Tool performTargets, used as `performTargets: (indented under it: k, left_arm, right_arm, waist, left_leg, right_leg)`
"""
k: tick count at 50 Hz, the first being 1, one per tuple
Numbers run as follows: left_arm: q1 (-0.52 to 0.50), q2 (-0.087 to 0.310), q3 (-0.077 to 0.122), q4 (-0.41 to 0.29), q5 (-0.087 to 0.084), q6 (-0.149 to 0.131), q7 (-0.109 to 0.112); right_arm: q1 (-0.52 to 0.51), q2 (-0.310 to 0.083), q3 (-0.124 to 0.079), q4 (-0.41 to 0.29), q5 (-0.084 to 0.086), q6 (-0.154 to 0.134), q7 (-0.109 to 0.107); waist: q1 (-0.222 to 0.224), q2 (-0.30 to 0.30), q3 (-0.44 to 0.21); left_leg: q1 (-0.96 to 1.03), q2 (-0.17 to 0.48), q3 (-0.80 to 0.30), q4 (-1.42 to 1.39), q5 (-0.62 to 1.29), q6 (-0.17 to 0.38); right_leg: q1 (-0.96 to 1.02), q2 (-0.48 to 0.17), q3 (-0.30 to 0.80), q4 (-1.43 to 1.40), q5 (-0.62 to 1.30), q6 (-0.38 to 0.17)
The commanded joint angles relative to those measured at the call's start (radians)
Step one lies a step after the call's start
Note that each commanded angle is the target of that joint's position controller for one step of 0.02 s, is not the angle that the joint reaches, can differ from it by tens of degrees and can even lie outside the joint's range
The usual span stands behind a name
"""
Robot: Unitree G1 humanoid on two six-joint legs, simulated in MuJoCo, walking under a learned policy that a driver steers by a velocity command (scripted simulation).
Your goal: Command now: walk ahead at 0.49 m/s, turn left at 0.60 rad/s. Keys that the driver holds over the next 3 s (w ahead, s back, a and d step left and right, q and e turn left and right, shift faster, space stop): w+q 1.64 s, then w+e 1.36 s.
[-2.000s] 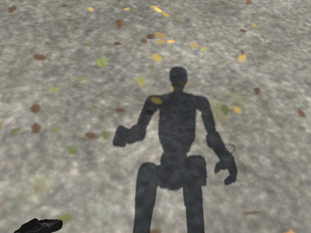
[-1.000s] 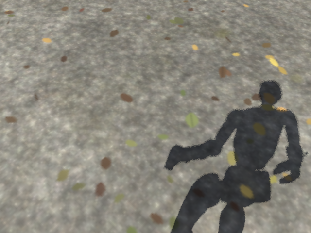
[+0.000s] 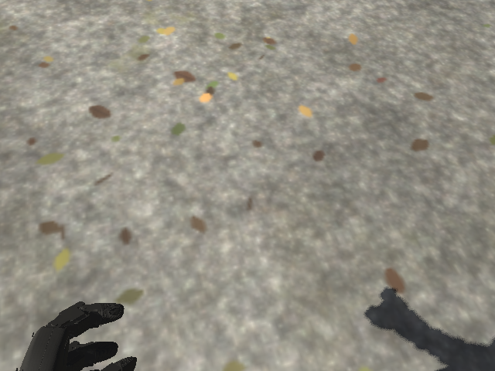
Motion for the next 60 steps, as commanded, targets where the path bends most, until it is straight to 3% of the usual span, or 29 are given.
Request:
performTargets:
  k: [1, 2, 3, 4, 5, 6, 8, 10, 13, 19, 24, 26, 28, 29, 30, 31, 32, 34, 35, 38, 43, 48, 52, 53, 54, 55, 56, 57, 60]
  left_arm:
    - [-0.018, 0.132, 0.046, -0.070, -0.003, -0.025, 0.003]
    - [0.083, 0.158, 0.062, -0.048, 0.000, -0.028, 0.011]
    - [0.232, 0.191, 0.075, -0.029, 0.012, -0.030, 0.018]
    - [0.381, 0.266, 0.095, -0.013, 0.028, -0.023, 0.028]
    - [0.397, 0.223, 0.083, 0.008, 0.010, -0.016, 0.016]
    - [0.339, 0.141, 0.063, -0.008, -0.004, -0.007, 0.022]
    - [0.244, 0.098, 0.047, -0.003, 0.006, 0.010, 0.032]
    - [0.209, 0.081, 0.042, 0.012, 0.017, 0.004, 0.035]
    - [0.209, 0.104, 0.054, 0.041, 0.004, -0.014, 0.034]
    - [0.231, 0.157, 0.067, 0.074, 0.000, -0.003, 0.039]
    - [0.311, 0.208, 0.080, 0.109, -0.024, 0.028, 0.041]
    - [0.308, 0.238, 0.089, 0.110, -0.034, 0.043, 0.045]
    - [0.290, 0.242, 0.088, 0.103, -0.044, 0.059, 0.052]
    - [0.305, 0.201, 0.069, 0.091, -0.022, 0.056, 0.057]
    - [0.390, 0.053, 0.019, 0.024, 0.023, 0.035, 0.046]
    - [0.302, 0.121, 0.024, 0.016, -0.007, -0.001, 0.035]
    - [0.204, 0.179, 0.039, -0.015, -0.044, -0.020, 0.028]
    - [0.193, 0.162, 0.034, -0.008, -0.008, -0.035, 0.038]
    - [0.211, 0.171, 0.040, -0.002, 0.003, -0.027, 0.037]
    - [0.225, 0.141, 0.034, 0.003, 0.016, 0.003, 0.034]
    - [0.043, 0.081, 0.008, -0.042, 0.013, 0.010, 0.027]
    - [-0.019, 0.126, 0.024, -0.069, -0.006, -0.005, 0.013]
    - [0.187, 0.180, 0.061, -0.028, 0.003, -0.021, 0.022]
    - [0.334, 0.234, 0.074, -0.018, 0.015, -0.022, 0.030]
    - [0.396, 0.298, 0.090, 0.018, 0.023, -0.009, 0.021]
    - [0.360, 0.196, 0.069, -0.004, 0.001, -0.005, 0.016]
    - [0.321, 0.145, 0.055, -0.010, -0.002, 0.002, 0.022]
    - [0.276, 0.130, 0.048, -0.014, 0.008, 0.007, 0.025]
    - [0.247, 0.095, 0.039, 0.011, 0.015, 0.003, 0.035]
  right_arm:
    - [-0.010, -0.167, -0.050, -0.044, -0.002, 0.004, -0.011]
    - [-0.028, -0.155, -0.045, -0.052, -0.005, 0.008, -0.006]
    - [-0.056, -0.125, -0.030, -0.076, -0.015, 0.009, 0.001]
    - [0.048, -0.043, -0.006, -0.095, -0.016, 0.004, 0.002]
    - [0.122, -0.056, 0.004, -0.097, 0.007, -0.004, 0.004]
    - [0.051, -0.151, -0.019, -0.083, 0.021, -0.003, 0.005]
    - [-0.105, -0.162, -0.026, -0.117, 0.000, 0.001, 0.007]
    - [-0.100, -0.120, -0.026, -0.119, -0.001, 0.012, 0.014]
    - [-0.125, -0.066, -0.013, -0.139, -0.001, 0.029, 0.016]
    - [-0.268, -0.046, 0.002, -0.170, -0.006, 0.008, 0.046]
    - [-0.399, -0.052, 0.003, -0.229, -0.002, 0.008, 0.076]
    - [-0.370, -0.085, -0.014, -0.238, -0.008, 0.013, 0.080]
    - [-0.147, -0.158, -0.059, -0.188, -0.007, 0.023, 0.072]
    - [0.039, -0.231, -0.095, -0.138, -0.002, 0.033, 0.054]
    - [0.003, -0.354, -0.109, -0.145, 0.010, 0.025, 0.046]
    - [0.028, -0.273, -0.082, -0.186, 0.001, 0.004, 0.053]
    - [-0.002, -0.212, -0.062, -0.169, -0.009, -0.013, 0.059]
    - [-0.122, -0.162, -0.044, -0.174, -0.009, -0.022, 0.056]
    - [-0.166, -0.140, -0.034, -0.189, -0.021, -0.023, 0.051]
    - [-0.185, -0.148, -0.034, -0.182, -0.020, -0.028, 0.036]
    - [-0.127, -0.179, -0.043, -0.141, -0.011, -0.019, 0.011]
    - [-0.061, -0.170, -0.044, -0.100, 0.000, -0.009, 0.008]
    - [-0.077, -0.110, -0.026, -0.104, -0.009, 0.001, 0.010]
    - [-0.051, -0.047, -0.003, -0.120, -0.028, 0.001, 0.012]
    - [0.074, -0.024, 0.007, -0.150, 0.013, -0.008, 0.012]
    - [0.048, -0.132, -0.012, -0.118, 0.021, -0.005, 0.007]
    - [-0.060, -0.176, -0.026, -0.130, 0.011, 0.000, 0.008]
    - [-0.108, -0.168, -0.027, -0.136, -0.001, 0.005, 0.006]
    - [-0.132, -0.112, -0.025, -0.149, 0.002, 0.012, 0.019]
  waist:
    - [0.063, 0.172, -0.008]
    - [0.115, 0.173, -0.075]
    - [0.192, 0.155, -0.213]
    - [0.185, -0.048, -0.402]
    - [0.152, -0.279, -0.484]
    - [0.167, -0.145, -0.317]
    - [0.145, -0.003, -0.087]
    - [0.099, -0.039, -0.031]
    - [0.087, -0.032, 0.000]
    - [0.132, 0.006, 0.021]
    - [0.167, 0.006, 0.057]
    - [0.128, -0.021, 0.017]
    - [-0.009, -0.019, -0.111]
    - [-0.089, 0.053, -0.205]
    - [0.042, 0.340, -0.276]
    - [-0.026, 0.228, -0.416]
    - [-0.043, 0.169, -0.276]
    - [0.042, 0.071, -0.135]
    - [0.078, 0.091, -0.114]
    - [0.108, 0.088, -0.082]
    - [0.045, 0.112, -0.019]
    - [0.028, 0.139, -0.015]
    - [0.139, 0.159, -0.109]
    - [0.184, 0.023, -0.259]
    - [0.119, -0.329, -0.350]
    - [0.141, -0.181, -0.258]
    - [0.164, -0.090, -0.145]
    - [0.148, -0.019, -0.089]
    - [0.113, -0.063, -0.030]
  left_leg:
    - [-0.033, 0.266, -0.196, 0.039, 0.547, 0.090]
    - [-0.047, 0.223, -0.176, 0.145, 0.674, 0.068]
    - [-0.152, 0.167, -0.148, 0.355, 0.628, 0.037]
    - [-0.463, 0.039, -0.054, 0.721, 0.252, -0.034]
    - [-0.674, 0.005, -0.033, 0.939, -0.226, -0.061]
    - [-0.755, 0.079, -0.039, 1.013, -0.161, -0.069]
    - [-0.726, 0.154, 0.036, 0.952, -0.024, -0.073]
    - [-0.642, 0.204, 0.044, 0.877, 0.029, -0.066]
    - [-0.661, 0.229, 0.065, 0.791, 0.070, -0.074]
    - [-0.654, 0.217, 0.128, 0.469, 0.381, -0.075]
    - [-0.648, 0.183, 0.197, 0.300, 0.339, -0.035]
    - [-0.565, 0.127, 0.247, 0.279, 0.230, 0.003]
    - [-0.251, 0.040, 0.291, 0.213, 0.228, 0.064]
    - [0.065, 0.088, 0.165, 0.199, 0.241, 0.113]
    - [0.371, 0.356, -0.411, 0.119, 0.056, 0.295]
    - [0.422, 0.426, -0.667, -0.028, -0.085, 0.342]
    - [0.339, 0.400, -0.524, -0.054, -0.005, 0.286]
    - [0.071, 0.321, -0.315, -0.054, 0.215, 0.229]
    - [-0.022, 0.295, -0.259, -0.073, 0.309, 0.222]
    - [-0.164, 0.266, -0.180, -0.110, 0.449, 0.232]
    - [-0.281, 0.178, -0.076, -0.109, 0.333, 0.163]
    - [-0.210, 0.218, -0.187, -0.014, 0.213, 0.127]
    - [-0.214, 0.160, -0.198, 0.235, 0.286, 0.060]
    - [-0.337, 0.088, -0.107, 0.530, 0.102, 0.018]
    - [-0.677, -0.014, -0.006, 0.832, -0.246, -0.040]
    - [-0.783, 0.064, -0.034, 0.953, -0.187, -0.058]
    - [-0.804, 0.096, -0.003, 0.973, -0.094, -0.065]
    - [-0.765, 0.129, 0.024, 0.952, -0.025, -0.070]
    - [-0.683, 0.192, 0.044, 0.851, 0.062, -0.071]
  right_leg:
    - [0.127, 0.013, -0.012, -0.015, -0.105, -0.039]
    - [0.283, 0.027, -0.042, -0.044, -0.102, -0.067]
    - [0.558, -0.059, 0.022, -0.007, -0.095, -0.121]
    - [0.962, -0.301, 0.359, 0.007, -0.200, -0.246]
    - [1.072, -0.430, 0.719, -0.123, -0.400, -0.323]
    - [0.937, -0.400, 0.629, -0.168, -0.537, -0.280]
    - [0.622, -0.318, 0.356, -0.222, -0.393, -0.226]
    - [0.471, -0.263, 0.211, -0.281, -0.285, -0.208]
    - [0.420, -0.269, 0.093, -0.348, -0.186, -0.233]
    - [0.485, -0.227, -0.139, -0.359, -0.026, -0.199]
    - [0.630, -0.272, -0.209, -0.314, 0.060, -0.166]
    - [0.683, -0.279, -0.244, -0.196, 0.359, -0.145]
    - [0.619, -0.244, -0.298, 0.129, 0.558, -0.106]
    - [0.391, -0.208, -0.301, 0.421, 0.328, -0.061]
    - [-0.072, -0.011, -0.242, 0.783, -0.600, 0.003]
    - [-0.180, 0.019, 0.002, 0.904, -0.678, -0.006]
    - [-0.257, -0.027, 0.017, 0.889, -0.577, -0.026]
    - [-0.161, -0.098, 0.015, 0.713, -0.441, -0.029]
    - [-0.090, -0.117, 0.023, 0.665, -0.404, -0.022]
    - [-0.020, -0.109, -0.004, 0.551, -0.358, 0.022]
    - [0.059, -0.041, -0.024, 0.181, -0.041, 0.057]
    - [0.128, -0.010, 0.018, 0.035, -0.025, 0.027]
    - [0.426, -0.039, 0.013, -0.020, -0.149, -0.059]
    - [0.682, -0.217, 0.192, -0.011, -0.202, -0.117]
    - [0.927, -0.412, 0.694, -0.157, -0.504, -0.267]
    - [0.873, -0.407, 0.727, -0.205, -0.711, -0.248]
    - [0.761, -0.370, 0.558, -0.211, -0.659, -0.209]
    - [0.651, -0.329, 0.428, -0.219, -0.512, -0.191]
    - [0.504, -0.252, 0.200, -0.279, -0.277, -0.184]
Next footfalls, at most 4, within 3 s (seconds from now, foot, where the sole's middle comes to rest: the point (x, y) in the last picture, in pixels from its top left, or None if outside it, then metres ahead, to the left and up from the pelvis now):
0.06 right None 0.23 -0.12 -0.77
0.58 left None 0.45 0.20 -0.77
1.04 right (169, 258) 0.79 0.15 -0.77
1.56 left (33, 265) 0.79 0.54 -0.77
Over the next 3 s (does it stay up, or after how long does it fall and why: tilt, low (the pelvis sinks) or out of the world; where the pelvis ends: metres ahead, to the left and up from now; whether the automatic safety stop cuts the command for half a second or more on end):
stays up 1.30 0.97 0.00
